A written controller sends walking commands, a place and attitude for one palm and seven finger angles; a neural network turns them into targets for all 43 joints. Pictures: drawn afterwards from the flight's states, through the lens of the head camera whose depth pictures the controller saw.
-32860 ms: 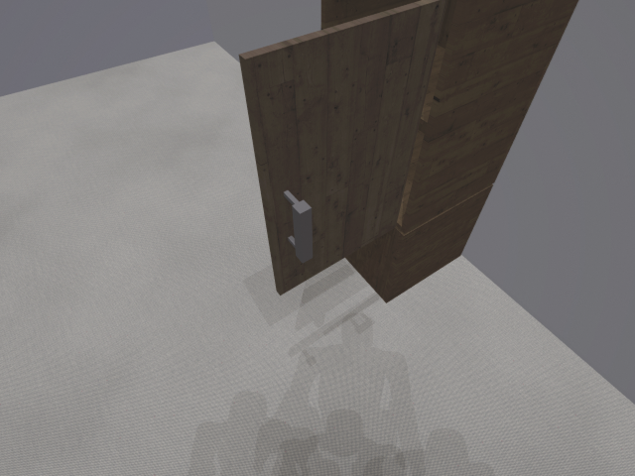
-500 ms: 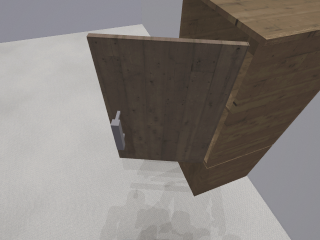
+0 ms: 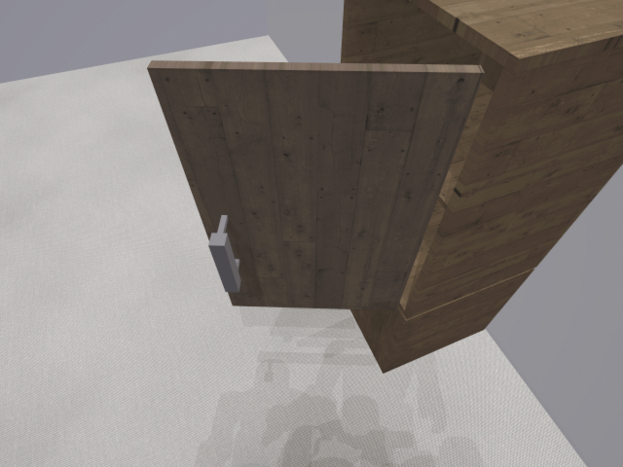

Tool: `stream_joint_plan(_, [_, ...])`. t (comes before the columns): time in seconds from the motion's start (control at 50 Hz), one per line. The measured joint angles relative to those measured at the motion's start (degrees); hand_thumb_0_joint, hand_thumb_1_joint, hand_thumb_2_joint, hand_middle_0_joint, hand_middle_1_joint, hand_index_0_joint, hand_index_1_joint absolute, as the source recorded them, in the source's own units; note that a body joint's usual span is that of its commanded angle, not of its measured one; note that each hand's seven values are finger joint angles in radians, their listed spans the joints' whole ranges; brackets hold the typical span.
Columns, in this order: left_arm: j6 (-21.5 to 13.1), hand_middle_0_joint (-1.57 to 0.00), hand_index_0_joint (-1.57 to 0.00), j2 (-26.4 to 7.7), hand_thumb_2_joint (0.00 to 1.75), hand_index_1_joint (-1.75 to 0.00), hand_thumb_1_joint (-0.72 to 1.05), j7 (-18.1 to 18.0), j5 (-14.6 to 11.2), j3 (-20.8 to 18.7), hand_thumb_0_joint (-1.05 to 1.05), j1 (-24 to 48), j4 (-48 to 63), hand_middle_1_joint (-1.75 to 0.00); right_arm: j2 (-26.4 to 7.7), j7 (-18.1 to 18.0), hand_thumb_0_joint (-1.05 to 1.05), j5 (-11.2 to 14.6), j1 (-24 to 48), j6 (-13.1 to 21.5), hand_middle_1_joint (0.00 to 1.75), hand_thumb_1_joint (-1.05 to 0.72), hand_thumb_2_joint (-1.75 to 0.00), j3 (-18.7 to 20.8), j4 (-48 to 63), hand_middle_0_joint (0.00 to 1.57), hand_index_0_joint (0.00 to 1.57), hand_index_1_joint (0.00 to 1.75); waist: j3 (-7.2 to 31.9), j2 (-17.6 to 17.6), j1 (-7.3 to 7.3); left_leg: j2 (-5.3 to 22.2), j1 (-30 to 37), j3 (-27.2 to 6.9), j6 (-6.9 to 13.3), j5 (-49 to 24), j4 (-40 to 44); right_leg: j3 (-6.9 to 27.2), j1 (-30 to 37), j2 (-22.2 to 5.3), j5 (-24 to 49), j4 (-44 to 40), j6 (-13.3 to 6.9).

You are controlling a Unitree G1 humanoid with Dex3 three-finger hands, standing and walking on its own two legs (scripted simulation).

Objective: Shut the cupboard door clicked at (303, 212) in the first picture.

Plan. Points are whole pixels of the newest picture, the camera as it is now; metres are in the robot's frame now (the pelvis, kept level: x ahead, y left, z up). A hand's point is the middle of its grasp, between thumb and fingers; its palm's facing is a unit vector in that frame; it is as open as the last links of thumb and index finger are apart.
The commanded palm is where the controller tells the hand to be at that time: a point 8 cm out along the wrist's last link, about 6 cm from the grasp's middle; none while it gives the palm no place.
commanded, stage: come to a stop and stand still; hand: left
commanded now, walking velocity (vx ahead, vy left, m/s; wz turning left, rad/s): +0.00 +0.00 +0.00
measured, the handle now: (228, 254) +0.46 +0.19 -0.08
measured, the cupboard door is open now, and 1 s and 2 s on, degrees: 66 66 66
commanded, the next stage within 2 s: look again from close up in 0.84 s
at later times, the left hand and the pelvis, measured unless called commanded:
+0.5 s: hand out of the picture -0.04 +0.26 -0.17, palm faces +0.05 -0.98 -0.20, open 7.3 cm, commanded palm none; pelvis -0.06 +0.07 +0.00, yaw +1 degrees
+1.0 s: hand out of the picture -0.10 +0.25 -0.18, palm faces +0.08 -0.99 -0.14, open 7.3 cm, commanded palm none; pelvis -0.05 +0.09 +0.00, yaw +3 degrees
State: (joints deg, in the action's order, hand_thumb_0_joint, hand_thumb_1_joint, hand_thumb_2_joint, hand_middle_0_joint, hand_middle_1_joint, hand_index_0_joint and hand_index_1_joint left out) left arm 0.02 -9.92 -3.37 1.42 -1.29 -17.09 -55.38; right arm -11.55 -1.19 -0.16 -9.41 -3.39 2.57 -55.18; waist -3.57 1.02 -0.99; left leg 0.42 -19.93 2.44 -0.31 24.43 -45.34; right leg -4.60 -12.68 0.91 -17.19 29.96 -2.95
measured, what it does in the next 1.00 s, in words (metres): steps to the left: left foot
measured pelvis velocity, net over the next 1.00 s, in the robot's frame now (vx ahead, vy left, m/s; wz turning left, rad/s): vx -0.05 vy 0.09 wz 0.05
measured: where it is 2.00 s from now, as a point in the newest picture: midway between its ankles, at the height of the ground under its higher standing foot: outside the picture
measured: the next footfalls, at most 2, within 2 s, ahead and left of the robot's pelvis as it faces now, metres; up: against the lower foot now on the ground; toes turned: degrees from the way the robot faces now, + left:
left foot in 0.10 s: +0.08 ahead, +0.07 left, +0.00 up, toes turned +4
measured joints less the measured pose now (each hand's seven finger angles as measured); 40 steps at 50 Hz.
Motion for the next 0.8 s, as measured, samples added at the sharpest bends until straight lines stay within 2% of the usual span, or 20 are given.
stream_joint_plan(0.04, [-0.49, -0.20, -0.20, -0.16, 0.90, -0.30, 0.91, -0.04, -0.01, 0.32, 0.00, -0.57, 1.22, -0.29, -0.02, 0.20, 0.01, 0.34, -0.86, 0.75, 0.30, -0.91, -0.90, 0.01, 1.27, 0.20, 0.20, 0.30, 0.40, -0.44, 0.59, -0.77, 1.65, 0.08, 0.42, -1.74, 2.95, 0.72, -0.36, -0.48, 0.22, 0.46, 0.42])
stream_joint_plan(0.08, [-0.35, -0.20, -0.20, -0.52, 0.90, -0.30, 0.91, 0.07, -0.15, 0.61, 0.00, -0.32, 2.03, -0.29, 0.01, 0.34, 0.01, 0.40, -1.92, 1.57, 0.30, -0.91, -0.90, -0.21, 2.11, 0.20, 0.20, 0.30, 0.87, -0.41, 1.27, -0.96, 4.45, 0.14, 0.73, -5.81, 9.37, 0.52, -0.68, -0.72, -0.23, 1.86, 1.01])
stream_joint_plan(0.12, [0.08, -0.20, -0.20, -1.07, 0.90, -0.30, 0.91, 0.31, -0.49, 0.73, 0.00, 0.98, 2.09, -0.30, 0.35, 0.40, 0.01, 0.18, -2.66, 2.18, 0.30, -0.91, -0.90, -0.53, 1.84, 0.20, 0.20, 0.30, 1.08, -0.72, 1.71, -1.31, 5.97, 0.02, 2.37, -7.74, 12.29, 0.01, -0.93, -1.23, -1.00, 3.70, 1.73])
stream_joint_plan(0.2, [0.83, -0.20, -0.20, -1.71, 0.90, -0.30, 0.91, 0.79, -0.67, 0.73, 0.00, 2.79, 2.55, -0.29, 1.35, 0.66, 0.01, -0.54, -4.09, 2.27, 0.30, -0.91, -0.90, -1.98, 1.09, 0.20, 0.20, 0.30, 2.38, -1.68, 0.91, -1.95, 6.05, 0.63, 3.98, -8.17, 12.77, 0.52, 0.01, -1.81, 1.71, 1.07, 2.78])
stream_joint_plan(0.38, [1.25, -0.20, -0.20, -1.57, 0.90, -0.30, 0.91, 1.86, -0.20, 0.86, 0.00, 1.13, 2.95, -0.29, 1.17, 0.92, 0.01, -1.09, -6.18, 2.30, 0.30, -0.91, -0.90, -2.48, 0.93, 0.20, 0.20, 0.30, 3.46, -1.02, 1.38, -3.76, 4.31, 1.07, 5.95, -12.23, 16.14, 2.03, -1.97, -2.71, 3.01, -1.17, 3.11])
stream_joint_plan(0.62, [1.43, -0.20, -0.20, -0.96, 0.90, -0.30, 0.91, 1.91, -0.19, 0.86, 0.00, -4.76, -1.57, -0.29, 0.92, 0.77, 0.01, -0.69, -7.37, 2.13, 0.30, -0.90, -0.90, -2.48, -2.47, 0.20, 0.20, 0.30, 3.04, -1.34, 0.60, -5.33, 4.02, 0.46, 7.31, -14.17, 18.01, 4.67, -2.12, -2.22, 2.65, -2.34, 3.06])
stream_joint_plan(0.8, [0.73, -0.20, -0.20, 0.24, 0.90, -0.30, 0.91, 1.77, -0.20, 1.54, 0.00, -6.61, -4.51, -0.29, 1.55, 0.56, 0.01, -0.30, -6.00, 2.85, 0.30, -0.90, -0.90, -2.61, -4.21, 0.20, 0.20, 0.30, 3.15, -2.14, 0.01, -6.42, 5.15, 0.34, 7.91, -15.05, 19.97, 6.73, -1.17, -2.06, 3.96, -3.72, 3.07])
